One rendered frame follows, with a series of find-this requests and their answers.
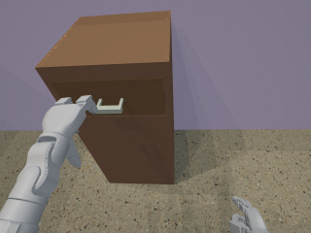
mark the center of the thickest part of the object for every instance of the drawer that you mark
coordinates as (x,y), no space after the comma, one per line
(141,96)

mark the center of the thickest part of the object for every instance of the robot left forearm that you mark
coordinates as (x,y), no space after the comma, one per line
(35,184)

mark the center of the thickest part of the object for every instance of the right robot hand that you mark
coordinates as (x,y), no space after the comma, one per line
(251,221)

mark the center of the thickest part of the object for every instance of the left robot hand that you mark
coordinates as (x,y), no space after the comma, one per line
(65,118)

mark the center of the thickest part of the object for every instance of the handle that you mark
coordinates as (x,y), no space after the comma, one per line
(110,109)

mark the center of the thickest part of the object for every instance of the cabinet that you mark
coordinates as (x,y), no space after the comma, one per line
(133,148)

